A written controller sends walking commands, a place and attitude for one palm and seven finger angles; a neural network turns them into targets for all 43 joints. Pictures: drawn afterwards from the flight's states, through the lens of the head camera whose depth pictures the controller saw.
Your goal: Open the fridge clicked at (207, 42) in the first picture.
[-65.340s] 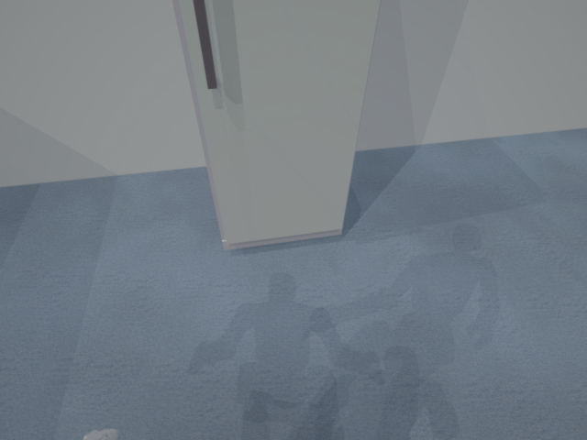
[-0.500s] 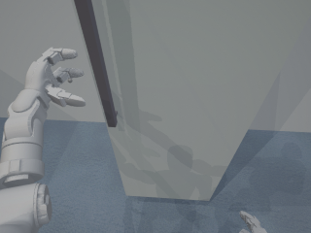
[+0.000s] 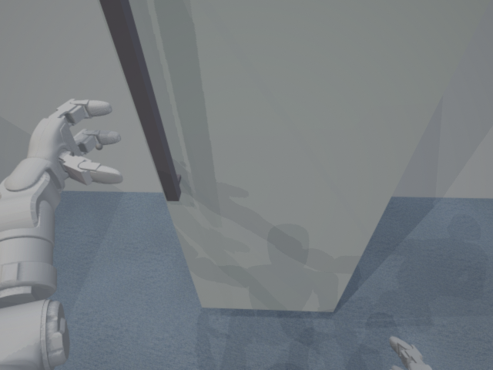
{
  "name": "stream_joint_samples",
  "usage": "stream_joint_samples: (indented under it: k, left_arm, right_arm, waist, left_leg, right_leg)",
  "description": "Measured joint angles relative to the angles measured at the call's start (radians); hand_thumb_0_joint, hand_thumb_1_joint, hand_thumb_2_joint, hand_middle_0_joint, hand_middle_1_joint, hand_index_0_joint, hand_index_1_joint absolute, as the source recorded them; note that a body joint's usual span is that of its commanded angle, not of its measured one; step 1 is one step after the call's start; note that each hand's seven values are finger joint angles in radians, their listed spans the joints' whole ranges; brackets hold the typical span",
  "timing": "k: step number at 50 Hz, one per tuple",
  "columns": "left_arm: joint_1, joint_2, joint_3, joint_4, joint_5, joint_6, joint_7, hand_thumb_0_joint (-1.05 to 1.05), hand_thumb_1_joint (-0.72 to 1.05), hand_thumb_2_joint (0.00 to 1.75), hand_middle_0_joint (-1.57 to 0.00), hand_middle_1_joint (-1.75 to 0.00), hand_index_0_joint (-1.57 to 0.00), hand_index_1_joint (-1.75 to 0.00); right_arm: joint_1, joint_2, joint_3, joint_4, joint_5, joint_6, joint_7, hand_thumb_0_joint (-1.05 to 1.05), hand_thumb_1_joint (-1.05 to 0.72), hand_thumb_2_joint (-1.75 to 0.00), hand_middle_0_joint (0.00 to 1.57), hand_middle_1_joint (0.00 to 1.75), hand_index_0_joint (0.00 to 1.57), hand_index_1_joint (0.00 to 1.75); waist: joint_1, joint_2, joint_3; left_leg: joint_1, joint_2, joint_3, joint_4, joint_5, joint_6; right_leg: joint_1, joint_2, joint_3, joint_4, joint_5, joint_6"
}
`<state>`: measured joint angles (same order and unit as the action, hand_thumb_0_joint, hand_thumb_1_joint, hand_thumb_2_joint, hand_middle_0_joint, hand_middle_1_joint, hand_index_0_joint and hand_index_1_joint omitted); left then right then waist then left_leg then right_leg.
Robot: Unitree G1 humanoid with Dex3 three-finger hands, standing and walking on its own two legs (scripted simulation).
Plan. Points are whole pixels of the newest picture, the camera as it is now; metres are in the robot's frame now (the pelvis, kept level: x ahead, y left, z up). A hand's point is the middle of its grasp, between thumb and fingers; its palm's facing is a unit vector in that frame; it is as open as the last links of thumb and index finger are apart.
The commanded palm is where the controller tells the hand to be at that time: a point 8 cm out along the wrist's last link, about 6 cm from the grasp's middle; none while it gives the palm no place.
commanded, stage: move the hooked fingers beside the handle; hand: left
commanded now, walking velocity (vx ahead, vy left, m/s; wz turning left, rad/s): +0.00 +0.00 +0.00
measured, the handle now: (144, 78) +0.45 +0.16 +0.27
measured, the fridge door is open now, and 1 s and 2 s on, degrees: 0 0 0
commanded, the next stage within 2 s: feel for the door with the fingertips in 0.76 s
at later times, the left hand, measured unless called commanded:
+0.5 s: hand (106, 124) +0.40 +0.21 +0.23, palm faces -0.01 -1.00 +0.00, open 14.0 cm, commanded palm +0.38 +0.28 +0.21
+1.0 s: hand (113, 143) +0.41 +0.22 +0.19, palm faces +0.01 -1.00 -0.05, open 14.0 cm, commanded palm +0.38 +0.26 +0.21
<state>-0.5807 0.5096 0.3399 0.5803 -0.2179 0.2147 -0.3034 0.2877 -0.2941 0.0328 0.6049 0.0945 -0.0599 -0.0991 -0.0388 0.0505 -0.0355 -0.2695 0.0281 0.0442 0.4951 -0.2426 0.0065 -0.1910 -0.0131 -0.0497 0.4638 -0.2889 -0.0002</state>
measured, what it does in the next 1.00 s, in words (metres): stands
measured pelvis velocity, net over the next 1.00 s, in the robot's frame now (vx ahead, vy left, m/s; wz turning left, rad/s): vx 0.00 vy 0.00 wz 0.00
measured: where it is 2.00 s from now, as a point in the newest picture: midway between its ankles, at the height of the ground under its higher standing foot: outside the picture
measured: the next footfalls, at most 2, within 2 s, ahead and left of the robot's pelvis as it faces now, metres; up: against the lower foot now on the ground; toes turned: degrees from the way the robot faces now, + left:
none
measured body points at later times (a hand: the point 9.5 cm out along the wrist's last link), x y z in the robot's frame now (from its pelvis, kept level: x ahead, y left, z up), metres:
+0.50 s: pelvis +0.00 +0.00 +0.00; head -0.01 -0.01 +0.45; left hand +0.40 +0.27 +0.23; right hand +0.12 -0.26 -0.10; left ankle +0.01 +0.12 -0.74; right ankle -0.03 -0.12 -0.74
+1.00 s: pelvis +0.00 +0.00 +0.00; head +0.00 -0.02 +0.45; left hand +0.40 +0.27 +0.19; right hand +0.13 -0.26 -0.10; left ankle +0.01 +0.12 -0.74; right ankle -0.03 -0.12 -0.74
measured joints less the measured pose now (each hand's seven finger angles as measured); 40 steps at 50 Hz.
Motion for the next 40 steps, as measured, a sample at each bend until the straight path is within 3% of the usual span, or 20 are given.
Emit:
stream_joint_samples:
  k: [6,14,22,30,33,37,40]
  left_arm:
    - [-0.008,-0.055,-0.002,-0.093,-0.035,-0.070,-0.015,-0.02,-0.50,0.30,-0.30,-1.20,-0.30,-1.19]
    - [-0.070,0.010,-0.022,0.085,0.003,0.025,0.001,-0.02,-0.50,0.30,-0.30,-1.20,-0.31,-1.20]
    - [-0.050,-0.063,-0.028,-0.053,-0.021,-0.090,0.007,-0.02,-0.50,0.30,-0.30,-1.20,-0.30,-1.19]
    - [-0.111,0.009,-0.018,0.139,0.012,0.020,0.016,-0.01,-0.50,0.30,-0.31,-1.20,-0.31,-1.20]
    - [-0.046,-0.005,-0.005,0.066,0.016,-0.011,0.022,-0.02,-0.50,0.30,-0.30,-1.20,-0.30,-1.19]
    - [-0.003,-0.052,-0.001,-0.069,-0.011,-0.090,0.012,-0.02,-0.50,0.30,-0.30,-1.20,-0.30,-1.19]
    - [-0.039,-0.052,-0.004,-0.056,-0.024,-0.088,-0.001,-0.02,-0.50,0.30,-0.30,-1.20,-0.30,-1.19]
  right_arm:
    - [-0.004,0.012,0.013,0.036,-0.004,-0.015,-0.006,0.02,-0.91,-0.90,0.20,0.30,0.20,0.30]
    - [-0.028,0.009,0.012,0.005,0.005,-0.005,0.001,0.01,-0.91,-0.90,0.20,0.30,0.20,0.30]
    - [-0.004,0.014,0.017,0.034,-0.007,-0.022,-0.005,0.01,-0.91,-0.90,0.20,0.30,0.20,0.30]
    - [-0.004,0.011,0.015,0.018,0.001,0.003,0.005,0.01,-0.91,-0.90,0.20,0.30,0.20,0.30]
    - [0.009,0.005,0.004,0.006,-0.004,0.003,0.005,0.01,-0.91,-0.90,0.20,0.30,0.20,0.30]
    - [0.025,0.008,0.006,0.026,-0.010,-0.006,-0.002,0.02,-0.91,-0.90,0.20,0.30,0.20,0.30]
    - [0.019,0.015,0.014,0.047,-0.005,-0.008,-0.004,0.02,-0.91,-0.90,0.20,0.30,0.20,0.30]
  waist:
    - [0.019,-0.022,-0.003]
    - [-0.003,-0.004,-0.015]
    - [0.011,-0.020,0.004]
    - [-0.015,-0.005,-0.020]
    - [-0.013,-0.001,-0.001]
    - [0.004,-0.016,0.008]
    - [0.008,-0.028,-0.006]
  left_leg:
    - [0.019,-0.002,-0.010,-0.003,0.000,-0.002]
    - [-0.014,-0.001,-0.007,0.007,0.005,0.000]
    - [0.007,-0.004,-0.009,-0.003,0.007,0.000]
    - [-0.015,0.000,0.003,-0.001,0.005,0.001]
    - [-0.012,-0.001,0.006,-0.005,0.007,0.002]
    - [0.011,-0.001,0.001,-0.011,0.004,0.000]
    - [0.019,0.001,-0.003,-0.009,-0.001,-0.003]
  right_leg:
    - [0.025,-0.001,-0.010,-0.007,-0.001,-0.001]
    - [-0.011,0.000,-0.006,0.005,0.003,0.000]
    - [0.011,-0.003,-0.008,-0.004,0.005,0.001]
    - [-0.018,-0.001,0.004,0.003,0.005,0.002]
    - [-0.017,-0.001,0.007,0.001,0.007,0.002]
    - [0.009,0.000,0.003,-0.010,0.005,0.001]
    - [0.022,0.002,-0.002,-0.013,0.001,-0.001]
